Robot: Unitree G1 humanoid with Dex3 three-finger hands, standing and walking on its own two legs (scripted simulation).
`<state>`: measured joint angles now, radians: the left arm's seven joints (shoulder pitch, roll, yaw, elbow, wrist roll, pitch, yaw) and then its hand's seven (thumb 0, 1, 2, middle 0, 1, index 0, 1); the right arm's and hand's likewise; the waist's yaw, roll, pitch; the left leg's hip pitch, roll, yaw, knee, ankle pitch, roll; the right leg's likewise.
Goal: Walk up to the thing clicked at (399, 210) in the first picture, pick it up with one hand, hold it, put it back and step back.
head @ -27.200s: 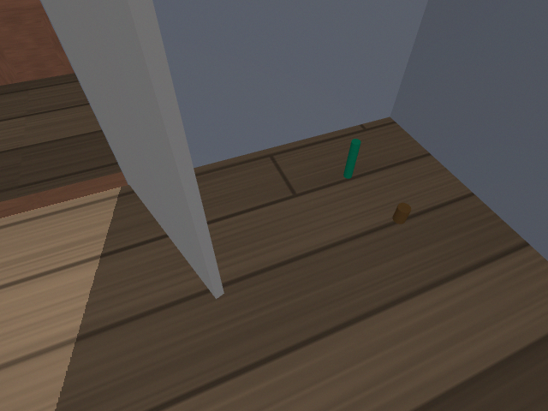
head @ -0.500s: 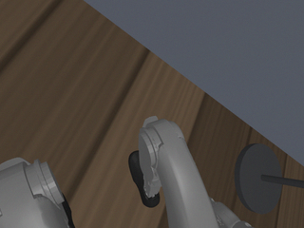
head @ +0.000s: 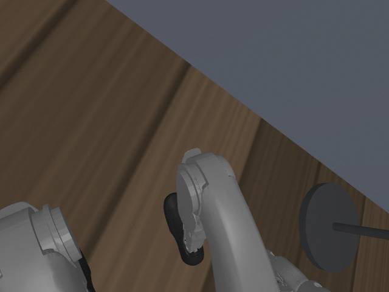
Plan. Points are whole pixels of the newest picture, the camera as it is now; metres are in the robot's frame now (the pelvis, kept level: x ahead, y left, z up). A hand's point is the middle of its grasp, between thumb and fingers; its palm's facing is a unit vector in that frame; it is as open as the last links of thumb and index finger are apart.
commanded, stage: close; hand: left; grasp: from above
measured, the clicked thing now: out of the picture +0.47 +0.33 -0.26
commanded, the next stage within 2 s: settle in 0.50 s
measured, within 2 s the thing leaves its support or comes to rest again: leaves its support in 0.94 s
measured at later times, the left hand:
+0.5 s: hand out of the picture +0.45 +0.34 -0.22, palm faces -0.44 -0.14 -0.89, open 9.4 cm
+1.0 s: hand out of the picture +0.46 +0.34 -0.21, palm faces -0.39 -0.13 -0.91, open 9.1 cm
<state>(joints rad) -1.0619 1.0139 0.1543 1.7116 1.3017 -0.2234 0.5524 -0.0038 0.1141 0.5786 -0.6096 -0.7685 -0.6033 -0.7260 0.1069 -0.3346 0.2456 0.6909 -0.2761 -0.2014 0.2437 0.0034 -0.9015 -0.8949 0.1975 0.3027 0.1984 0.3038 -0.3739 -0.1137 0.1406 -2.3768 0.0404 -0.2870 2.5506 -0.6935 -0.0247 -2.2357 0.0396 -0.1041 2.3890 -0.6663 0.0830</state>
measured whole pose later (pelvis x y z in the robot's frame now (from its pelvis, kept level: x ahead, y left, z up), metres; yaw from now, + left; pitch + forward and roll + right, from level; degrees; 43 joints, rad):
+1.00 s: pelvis +0.00 +0.00 +0.01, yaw +1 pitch +30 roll -13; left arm -1.00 0.95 0.14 1.53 1.28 -0.18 0.49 0.05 0.16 0.51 -0.94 -0.69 -0.68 -0.61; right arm 0.13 -0.32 0.22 0.69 -0.24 -0.19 0.25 0.00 -0.92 -0.90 0.20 0.30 0.20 0.30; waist -0.34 -0.09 0.10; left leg -2.38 0.03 -0.28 2.53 -0.69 -0.03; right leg -2.24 0.03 -0.10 2.37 -0.67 0.08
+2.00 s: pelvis -0.01 -0.01 +0.07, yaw +7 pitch +34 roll -8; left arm -0.91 0.73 0.05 1.19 1.16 -0.12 0.13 0.05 0.16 0.49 -0.97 -0.66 -0.70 -0.57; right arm 0.21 -0.28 0.05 0.68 -0.07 0.02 0.12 0.01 -0.93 -0.90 0.20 0.30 0.20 0.30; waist -0.23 0.03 -0.09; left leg -2.25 0.04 -0.15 2.27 -0.62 -0.01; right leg -2.15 -0.02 -0.02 2.19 -0.64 0.06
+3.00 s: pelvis +0.02 +0.00 +0.36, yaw +12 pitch +16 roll -2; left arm -0.36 0.44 -0.14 0.80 1.00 0.00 0.10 0.04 0.19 0.47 -0.94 -0.71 -0.67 -0.59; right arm 0.22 -0.24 -0.03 0.72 0.03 0.00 -0.06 0.01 -0.91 -0.90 0.20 0.30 0.20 0.30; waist -0.07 0.04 -0.13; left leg -1.06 0.07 -0.02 1.24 -0.47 -0.01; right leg -1.01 -0.03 -0.01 1.20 -0.46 0.04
